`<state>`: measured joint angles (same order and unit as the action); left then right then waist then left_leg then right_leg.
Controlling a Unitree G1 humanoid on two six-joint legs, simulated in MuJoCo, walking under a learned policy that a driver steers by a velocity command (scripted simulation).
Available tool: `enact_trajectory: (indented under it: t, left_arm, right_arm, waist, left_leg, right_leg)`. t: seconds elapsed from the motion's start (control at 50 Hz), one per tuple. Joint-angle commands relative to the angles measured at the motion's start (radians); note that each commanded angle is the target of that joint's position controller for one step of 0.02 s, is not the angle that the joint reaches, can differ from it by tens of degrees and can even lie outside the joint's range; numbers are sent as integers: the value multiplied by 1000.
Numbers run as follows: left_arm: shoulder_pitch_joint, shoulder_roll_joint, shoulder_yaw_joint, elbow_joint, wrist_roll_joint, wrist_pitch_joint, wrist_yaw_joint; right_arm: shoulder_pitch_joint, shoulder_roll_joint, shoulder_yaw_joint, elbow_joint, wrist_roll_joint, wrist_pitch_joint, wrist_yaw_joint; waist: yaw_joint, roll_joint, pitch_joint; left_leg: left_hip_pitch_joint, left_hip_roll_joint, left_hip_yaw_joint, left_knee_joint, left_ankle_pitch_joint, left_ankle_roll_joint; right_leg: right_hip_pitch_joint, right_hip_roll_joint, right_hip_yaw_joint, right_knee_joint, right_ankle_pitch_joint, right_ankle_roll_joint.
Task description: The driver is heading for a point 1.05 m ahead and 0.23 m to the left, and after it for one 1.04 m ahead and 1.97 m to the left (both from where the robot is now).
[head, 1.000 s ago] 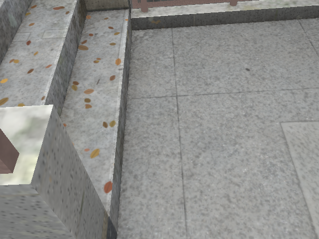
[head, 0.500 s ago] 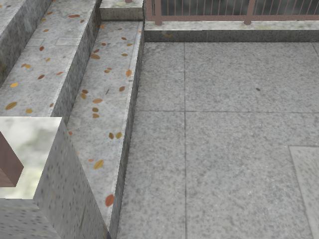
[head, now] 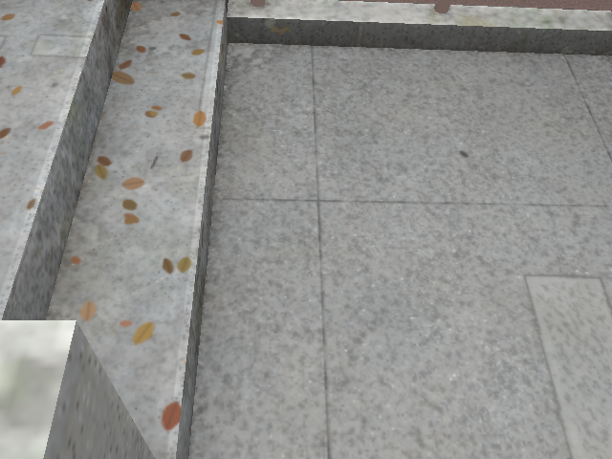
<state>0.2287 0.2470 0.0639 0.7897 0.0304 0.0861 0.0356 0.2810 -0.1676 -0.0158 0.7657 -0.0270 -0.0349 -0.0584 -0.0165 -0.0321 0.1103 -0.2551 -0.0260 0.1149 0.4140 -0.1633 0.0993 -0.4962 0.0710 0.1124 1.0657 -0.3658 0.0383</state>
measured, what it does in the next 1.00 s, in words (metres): steps on the spot: right foot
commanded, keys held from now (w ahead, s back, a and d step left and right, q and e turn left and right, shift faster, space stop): w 1.00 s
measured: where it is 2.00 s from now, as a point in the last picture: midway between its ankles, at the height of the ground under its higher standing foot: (357, 364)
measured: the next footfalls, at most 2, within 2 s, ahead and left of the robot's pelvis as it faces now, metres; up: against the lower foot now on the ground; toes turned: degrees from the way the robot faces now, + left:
right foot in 0.20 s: +0.03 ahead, -0.13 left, +0.00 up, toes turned +3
right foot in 1.22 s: +0.28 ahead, -0.17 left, +0.00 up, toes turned -4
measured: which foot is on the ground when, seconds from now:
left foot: down 0.00-1.00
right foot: up 0.00-0.18, down 0.20-0.80, up 0.82-1.00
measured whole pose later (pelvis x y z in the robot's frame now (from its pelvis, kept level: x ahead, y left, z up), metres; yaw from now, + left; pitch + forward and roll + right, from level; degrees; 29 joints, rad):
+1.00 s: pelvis +0.09 -0.02 +0.00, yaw +2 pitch +0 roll +0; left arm 0.33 0.15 0.05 0.94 0.03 -0.03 -0.01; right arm 0.45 -0.14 -0.06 1.04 -0.02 -0.01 -0.04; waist 0.02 -0.04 0.07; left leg -0.12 -0.01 0.11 0.42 -0.28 0.08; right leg -0.46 -0.02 -0.01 0.84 -0.33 -0.01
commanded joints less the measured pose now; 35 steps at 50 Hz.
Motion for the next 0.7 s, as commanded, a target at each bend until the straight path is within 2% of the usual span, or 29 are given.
enact_trajectory:
  t: [0.02,0.08,0.14,0.18,0.2,0.22,0.24,0.26,0.32,0.42,0.6,0.62,0.64,0.66,0.68,0.7]
  left_arm:
    - [108,25,5,-28,9,8,-8]
    - [65,6,-13,-39,9,12,-2]
    - [61,24,-17,-42,-2,-1,12]
    - [103,14,-26,-25,-7,-24,18]
    - [116,34,-26,-21,-4,-41,23]
    - [91,87,-21,-25,0,-55,26]
    - [57,28,-41,-12,-13,-66,19]
    - [35,-1,-52,-11,-9,-80,16]
    - [65,15,-51,21,-13,-98,20]
    - [88,0,-51,57,-14,-102,19]
    - [99,-21,-55,123,-16,-110,19]
    - [129,83,-17,105,-30,-91,7]
    - [93,90,-13,88,-27,-82,-4]
    - [109,78,-11,96,-28,-82,-5]
    - [118,72,-6,107,-19,-88,0]
    - [130,69,-3,113,-3,-102,7]
  right_arm:
    - [-22,-105,-23,-57,-3,-11,4]
    - [20,-120,-30,-29,-5,0,5]
    - [48,-138,-40,2,-8,15,8]
    - [51,-143,-45,22,1,24,4]
    - [71,-124,-42,28,-1,23,4]
    - [106,-87,-38,19,7,22,10]
    - [85,-67,-32,35,13,28,11]
    - [64,-76,-36,45,7,30,11]
    - [70,-111,-53,78,0,27,16]
    - [72,-79,-52,137,3,23,15]
    - [97,-59,-55,228,4,24,7]
    - [34,-142,-85,162,9,28,23]
    - [-99,-105,-74,112,7,32,34]
    - [-158,-37,-57,85,8,31,43]
    - [-143,-36,-58,81,-3,23,48]
    - [-80,-69,-71,95,-9,9,52]
  waist:
    - [42,128,-179]
    - [3,159,-147]
    - [-10,174,-117]
    - [24,126,-104]
    - [14,91,-118]
    - [-38,-35,-109]
    - [-32,-75,-82]
    - [-33,-57,-61]
    - [-21,-58,-70]
    - [-6,14,-50]
    - [-2,24,-60]
    - [22,-42,-148]
    - [55,-88,44]
    - [69,-119,76]
    - [66,-120,60]
    - [42,-70,10]
  left_leg:
    - [43,236,-145,-105,494,108]
    - [56,227,-191,-129,195,99]
    - [45,234,-252,-116,41,101]
    - [-5,210,-249,-86,-2,45]
    - [-47,189,-244,-73,-28,0]
    - [-57,107,-180,-45,-69,-40]
    - [64,63,-136,-72,-71,-60]
    - [126,70,-150,-73,-20,-61]
    - [155,97,-171,-78,49,-44]
    - [114,99,-173,-111,36,-54]
    - [136,105,-176,-117,63,-58]
    - [56,54,-154,-35,-530,-21]
    - [-150,35,-80,49,-403,-47]
    - [-247,5,-4,154,-170,-60]
    - [-283,35,-38,255,-130,-52]
    - [-318,56,-84,304,-164,-44]
  right_leg:
    - [143,-22,-30,-98,40,-5]
    - [184,-47,-71,-299,6,-16]
    - [229,-36,-111,-446,-49,-43]
    - [347,-46,-107,-686,132,-65]
    - [421,-113,-29,-725,198,-79]
    - [391,-219,98,-719,310,-118]
    - [233,-243,122,-756,252,-146]
    - [196,-217,106,-773,214,-126]
    - [233,-167,52,-773,216,-97]
    - [271,-165,39,-771,211,-108]
    - [282,-162,29,-778,231,-115]
    - [274,-122,73,-792,-437,-174]
    - [235,-196,158,-873,-500,-220]
    - [280,-300,276,-976,-481,-264]
    - [312,-366,346,-1023,-378,-289]
    - [397,-372,334,-1017,-260,-296]
Velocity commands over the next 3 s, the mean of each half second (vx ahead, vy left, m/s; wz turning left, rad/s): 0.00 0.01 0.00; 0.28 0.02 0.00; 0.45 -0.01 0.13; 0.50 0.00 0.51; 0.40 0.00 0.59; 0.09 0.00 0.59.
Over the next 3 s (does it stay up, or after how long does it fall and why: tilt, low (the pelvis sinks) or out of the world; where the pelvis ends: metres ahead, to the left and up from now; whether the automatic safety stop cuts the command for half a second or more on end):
stays up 0.85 -0.04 0.00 its command is cut before an obstacle from the start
